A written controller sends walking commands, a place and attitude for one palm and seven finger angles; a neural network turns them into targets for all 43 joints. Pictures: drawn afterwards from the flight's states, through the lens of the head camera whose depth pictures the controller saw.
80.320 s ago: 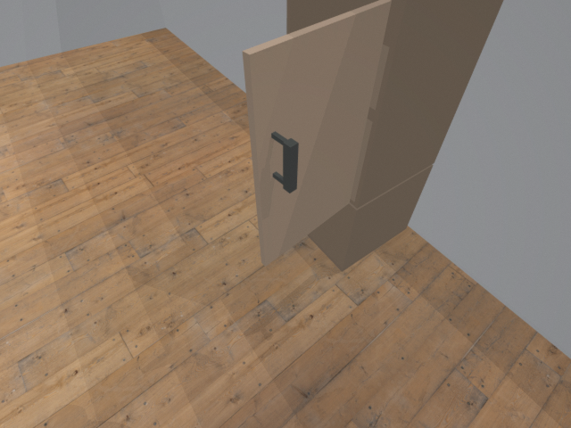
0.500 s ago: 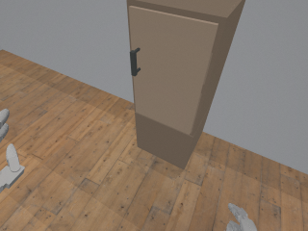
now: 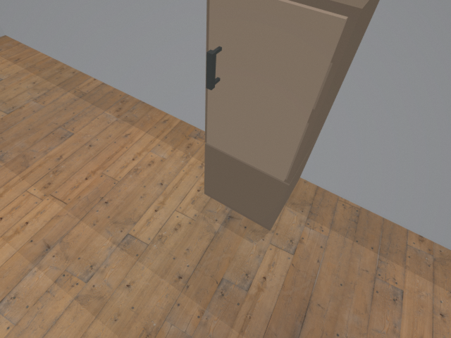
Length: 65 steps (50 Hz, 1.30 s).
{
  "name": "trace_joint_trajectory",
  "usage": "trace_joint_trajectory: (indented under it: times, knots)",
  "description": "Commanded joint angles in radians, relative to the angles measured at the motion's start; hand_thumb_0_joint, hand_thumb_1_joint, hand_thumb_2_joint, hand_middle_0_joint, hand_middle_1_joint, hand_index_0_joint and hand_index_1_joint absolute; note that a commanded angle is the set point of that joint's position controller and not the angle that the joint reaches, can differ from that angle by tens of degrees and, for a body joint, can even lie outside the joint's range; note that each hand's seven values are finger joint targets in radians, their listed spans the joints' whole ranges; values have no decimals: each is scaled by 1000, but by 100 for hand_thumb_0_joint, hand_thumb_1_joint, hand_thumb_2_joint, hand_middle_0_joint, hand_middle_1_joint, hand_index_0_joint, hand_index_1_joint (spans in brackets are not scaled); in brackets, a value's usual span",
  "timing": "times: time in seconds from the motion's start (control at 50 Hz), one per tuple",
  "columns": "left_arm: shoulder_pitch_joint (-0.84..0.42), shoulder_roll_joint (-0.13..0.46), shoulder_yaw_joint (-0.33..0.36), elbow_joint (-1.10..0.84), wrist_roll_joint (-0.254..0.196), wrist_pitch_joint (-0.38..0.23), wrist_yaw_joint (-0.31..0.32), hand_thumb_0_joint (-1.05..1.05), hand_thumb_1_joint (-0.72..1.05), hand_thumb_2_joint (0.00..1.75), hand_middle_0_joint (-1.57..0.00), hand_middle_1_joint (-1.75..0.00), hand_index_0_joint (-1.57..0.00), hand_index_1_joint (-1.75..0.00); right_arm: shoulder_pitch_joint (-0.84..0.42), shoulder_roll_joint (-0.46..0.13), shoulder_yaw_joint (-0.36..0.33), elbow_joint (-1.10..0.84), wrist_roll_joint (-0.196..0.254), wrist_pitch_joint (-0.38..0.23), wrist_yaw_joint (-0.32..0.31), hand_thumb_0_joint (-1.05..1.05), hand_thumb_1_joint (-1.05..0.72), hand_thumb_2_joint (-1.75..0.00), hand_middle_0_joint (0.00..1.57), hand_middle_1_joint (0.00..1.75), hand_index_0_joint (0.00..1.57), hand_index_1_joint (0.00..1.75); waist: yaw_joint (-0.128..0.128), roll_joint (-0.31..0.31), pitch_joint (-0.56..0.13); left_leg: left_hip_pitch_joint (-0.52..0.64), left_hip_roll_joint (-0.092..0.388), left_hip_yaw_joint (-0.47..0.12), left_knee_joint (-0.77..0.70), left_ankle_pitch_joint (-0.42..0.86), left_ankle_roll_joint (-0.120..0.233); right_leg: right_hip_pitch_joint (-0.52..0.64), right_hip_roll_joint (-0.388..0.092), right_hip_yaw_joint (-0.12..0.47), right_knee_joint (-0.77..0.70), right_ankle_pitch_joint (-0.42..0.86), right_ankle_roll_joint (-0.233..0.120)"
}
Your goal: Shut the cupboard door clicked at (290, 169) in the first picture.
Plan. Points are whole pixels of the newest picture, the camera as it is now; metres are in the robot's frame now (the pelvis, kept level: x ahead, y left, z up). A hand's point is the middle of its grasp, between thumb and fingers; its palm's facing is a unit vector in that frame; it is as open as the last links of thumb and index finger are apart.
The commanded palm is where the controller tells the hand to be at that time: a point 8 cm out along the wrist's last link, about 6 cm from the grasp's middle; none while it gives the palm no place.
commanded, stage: let the arm hang, fingers relaxed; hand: left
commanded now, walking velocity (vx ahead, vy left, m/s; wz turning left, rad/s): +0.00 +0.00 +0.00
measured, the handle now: (214, 68) +0.85 +0.09 +0.02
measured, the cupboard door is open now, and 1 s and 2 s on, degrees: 0 0 0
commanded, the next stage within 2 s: look to check the result in 0.62 s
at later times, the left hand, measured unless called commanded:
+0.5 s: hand out of the picture -0.03 +0.15 -0.18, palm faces +0.04 -0.99 -0.13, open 7.4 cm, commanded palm none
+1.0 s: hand out of the picture -0.04 +0.16 -0.18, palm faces +0.04 -0.98 -0.17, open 7.4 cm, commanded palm none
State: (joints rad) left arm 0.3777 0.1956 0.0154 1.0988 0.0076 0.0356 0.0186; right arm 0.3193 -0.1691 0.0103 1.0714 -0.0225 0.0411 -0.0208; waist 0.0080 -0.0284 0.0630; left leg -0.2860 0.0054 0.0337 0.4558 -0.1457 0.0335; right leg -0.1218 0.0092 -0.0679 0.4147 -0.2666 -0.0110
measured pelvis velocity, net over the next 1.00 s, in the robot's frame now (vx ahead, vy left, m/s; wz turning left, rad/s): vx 0.00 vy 0.00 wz -0.02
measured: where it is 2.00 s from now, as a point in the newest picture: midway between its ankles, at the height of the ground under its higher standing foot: outside the picture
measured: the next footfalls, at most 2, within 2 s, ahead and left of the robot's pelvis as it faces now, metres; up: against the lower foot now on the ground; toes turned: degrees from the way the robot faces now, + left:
none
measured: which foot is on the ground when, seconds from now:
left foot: down 0.00-1.00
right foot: down 0.00-1.00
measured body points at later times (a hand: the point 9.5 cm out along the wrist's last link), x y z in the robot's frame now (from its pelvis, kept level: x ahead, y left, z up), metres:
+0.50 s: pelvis -0.01 +0.01 +0.00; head -0.02 +0.01 +0.45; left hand -0.03 +0.21 -0.17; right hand -0.03 -0.20 -0.16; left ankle +0.06 +0.10 -0.74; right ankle -0.03 -0.11 -0.74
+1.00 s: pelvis +0.00 +0.00 +0.00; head +0.01 +0.00 +0.45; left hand -0.04 +0.21 -0.16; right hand -0.02 -0.21 -0.16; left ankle +0.06 +0.10 -0.74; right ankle -0.03 -0.11 -0.74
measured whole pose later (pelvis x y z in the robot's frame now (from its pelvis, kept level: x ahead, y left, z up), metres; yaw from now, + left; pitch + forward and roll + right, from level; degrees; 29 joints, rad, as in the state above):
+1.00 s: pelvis +0.00 +0.00 +0.00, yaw -1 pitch -2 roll +0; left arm 0.36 0.13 0.01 1.14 0.01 0.00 0.04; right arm 0.32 -0.12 0.00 1.12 -0.02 0.02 -0.03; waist -0.01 0.00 0.03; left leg -0.25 0.00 0.05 0.41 -0.13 0.03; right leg -0.12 0.00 -0.05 0.42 -0.27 -0.01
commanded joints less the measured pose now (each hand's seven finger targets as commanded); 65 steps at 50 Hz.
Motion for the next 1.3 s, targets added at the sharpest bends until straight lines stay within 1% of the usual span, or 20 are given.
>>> trace_joint_trajectory:
  times: [0.0, 0.04, 0.06, 0.08, 0.16, 0.2, 0.26, 0.32, 0.36, 0.42, 0.52, 0.56, 0.6, 0.64, 0.68, 0.76, 0.82, 0.9, 1.04, 1.28]
  knots:
    - [44, 56, 7, 4, 4, -32, 5, 0, 90, 90, -20, -30, -20, -30, 25, -109, -26, -26, 5, -29, -18, 0, -90, -90, 20, 30, 20, 30, -16, 70, 0, 56, 104, -140, -160, -158, 9, -88, -87, 106, -109, -32, -39]
    - [60, 43, 4, 23, 4, -32, 8, 0, 90, 90, -20, -30, -20, -30, 43, -103, -27, -12, 5, -28, -20, 0, -90, -90, 20, 30, 20, 30, -18, 49, 8, 58, 107, -146, -173, -187, 10, -100, -83, 105, -105, -49, -38]
    - [76, 44, 4, 29, 5, -32, 9, 0, 90, 90, -20, -30, -20, -30, 42, -106, -28, -8, 7, -27, -19, 0, -90, -90, 20, 30, 20, 30, -12, 46, 18, 57, 106, -142, -173, -191, 11, -110, -83, 104, -108, -55, -37]
    - [80, 38, 5, 35, 6, -31, 10, 0, 90, 90, -20, -30, -20, -30, 53, -94, -29, -2, 5, -27, -19, 0, -90, -90, 20, 30, 20, 30, -17, 38, 13, 53, 107, -143, -182, -210, 10, -111, -82, 102, -101, -64, -35]
    - [109, 27, 3, 47, 7, -34, 15, 0, 90, 90, -20, -30, -20, -30, 65, -83, -29, 11, 7, -28, -19, 0, -90, -90, 20, 30, 20, 30, -11, 9, 26, 51, 99, -133, -172, -180, 13, -124, -84, 107, -101, -57, -34]
    - [104, 15, 3, 48, 7, -33, 18, 0, 90, 90, -20, -30, -20, -30, 77, -63, -29, 22, 5, -27, -18, 0, -90, -90, 20, 30, 20, 30, -17, 8, 42, 41, 97, -132, -175, -196, 10, -143, -82, 108, -97, -79, -32]
    - [117, 15, 5, 46, 10, -34, 20, 0, 90, 90, -20, -30, -20, -30, 76, -58, -30, 22, 6, -26, -16, 0, -90, -90, 20, 30, 20, 30, -11, 13, 61, 32, 92, -124, -170, -195, 11, -162, -84, 108, -100, -89, -31]
    - [108, 2, 8, 40, 11, -33, 21, 0, 90, 90, -20, -30, -20, -30, 83, -41, -31, 25, 2, -25, -15, 0, -90, -90, 20, 30, 20, 30, -17, 37, 81, 12, 87, -129, -176, -225, 8, -182, -80, 110, -96, -114, -31]
    - [114, 8, 9, 36, 12, -36, 21, 0, 90, 90, -20, -30, -20, -30, 79, -45, -32, 21, 4, -26, -15, 0, -90, -90, 20, 30, 20, 30, -11, 35, 78, 15, 85, -122, -167, -208, 8, -179, -82, 109, -100, -99, -30]
    - [99, -1, 9, 30, 10, -38, 21, 0, 90, 90, -20, -30, -20, -30, 82, -35, -30, 20, 1, -28, -15, 0, -90, -90, 20, 30, 20, 30, -17, 41, 66, 27, 82, -118, -159, -182, 6, -183, -85, 118, -98, -89, -33]
    - [89, -1, 15, 23, 11, -35, 19, 0, 90, 90, -20, -30, -20, -30, 81, -40, -33, 14, 0, -29, -17, 0, -90, -90, 20, 30, 20, 30, -14, 76, 83, -4, 86, -131, -181, -238, 4, -174, -77, 107, -91, -94, -31]
    - [91, 6, 15, 22, 11, -38, 19, 0, 90, 90, -20, -30, -20, -30, 81, -45, -33, 8, 2, -30, -16, 0, -90, -90, 20, 30, 20, 30, -12, 47, 64, 13, 85, -124, -169, -202, 5, -164, -79, 108, -95, -78, -32]
    - [81, 0, 15, 21, 9, -40, 18, 0, 90, 90, -20, -30, -20, -30, 83, -42, -33, 9, 1, -33, -17, 0, -90, -90, 20, 30, 20, 30, -17, 49, 40, 36, 84, -121, -159, -171, 4, -159, -84, 112, -94, -63, -33]
    - [77, 4, 15, 23, 8, -40, 18, 0, 90, 90, -20, -30, -20, -30, 81, -43, -32, 12, 2, -33, -17, 0, -90, -90, 20, 30, 20, 30, -17, 60, 36, 44, 83, -121, -158, -166, 3, -157, -85, 111, -95, -57, -33]
    - [74, 6, 13, 23, 8, -41, 18, 0, 90, 90, -20, -30, -20, -30, 76, -44, -31, 12, 3, -33, -17, 0, -90, -90, 20, 30, 20, 30, -18, 50, 55, 44, 85, -115, -153, -150, 2, -166, -86, 116, -104, -58, -34]
    - [76, 14, 12, 24, 6, -45, 18, 0, 90, 90, -20, -30, -20, -30, 82, -50, -29, 12, 6, -34, -17, 0, -90, -90, 20, 30, 20, 30, -17, 19, 33, 75, 84, -102, -130, -87, 2, -153, -91, 118, -111, -36, -35]
    - [69, 8, 11, 29, 4, -44, 19, 0, 90, 90, -20, -30, -20, -30, 76, -44, -27, 21, 5, -35, -18, 0, -90, -90, 20, 30, 20, 30, -20, 36, 33, 82, 87, -102, -132, -78, 1, -148, -94, 118, -112, -28, -34]
    - [67, 11, 8, 34, 3, -45, 20, 0, 90, 90, -20, -30, -20, -30, 69, -45, -24, 24, 7, -37, -18, 0, -90, -90, 20, 30, 20, 30, -19, 31, 28, 98, 89, -99, -125, -32, 3, -132, -96, 117, -113, 7, -32]
    - [68, 8, 6, 38, 4, -44, 21, 0, 90, 90, -20, -30, -20, -30, 59, -43, -23, 30, 7, -34, -18, 0, -90, -90, 20, 30, 20, 30, -18, 24, 59, 93, 86, -94, -132, -55, 0, -142, -97, 116, -124, -10, -31]
    - [58, 9, 10, 39, 3, -46, 22, 0, 90, 90, -20, -30, -20, -30, 49, -48, -21, 34, 7, -44, -22, 0, -90, -90, 20, 30, 20, 30, -15, 36, 29, 122, 92, -93, -120, 46, 3, -95, -99, 107, -117, 60, -28]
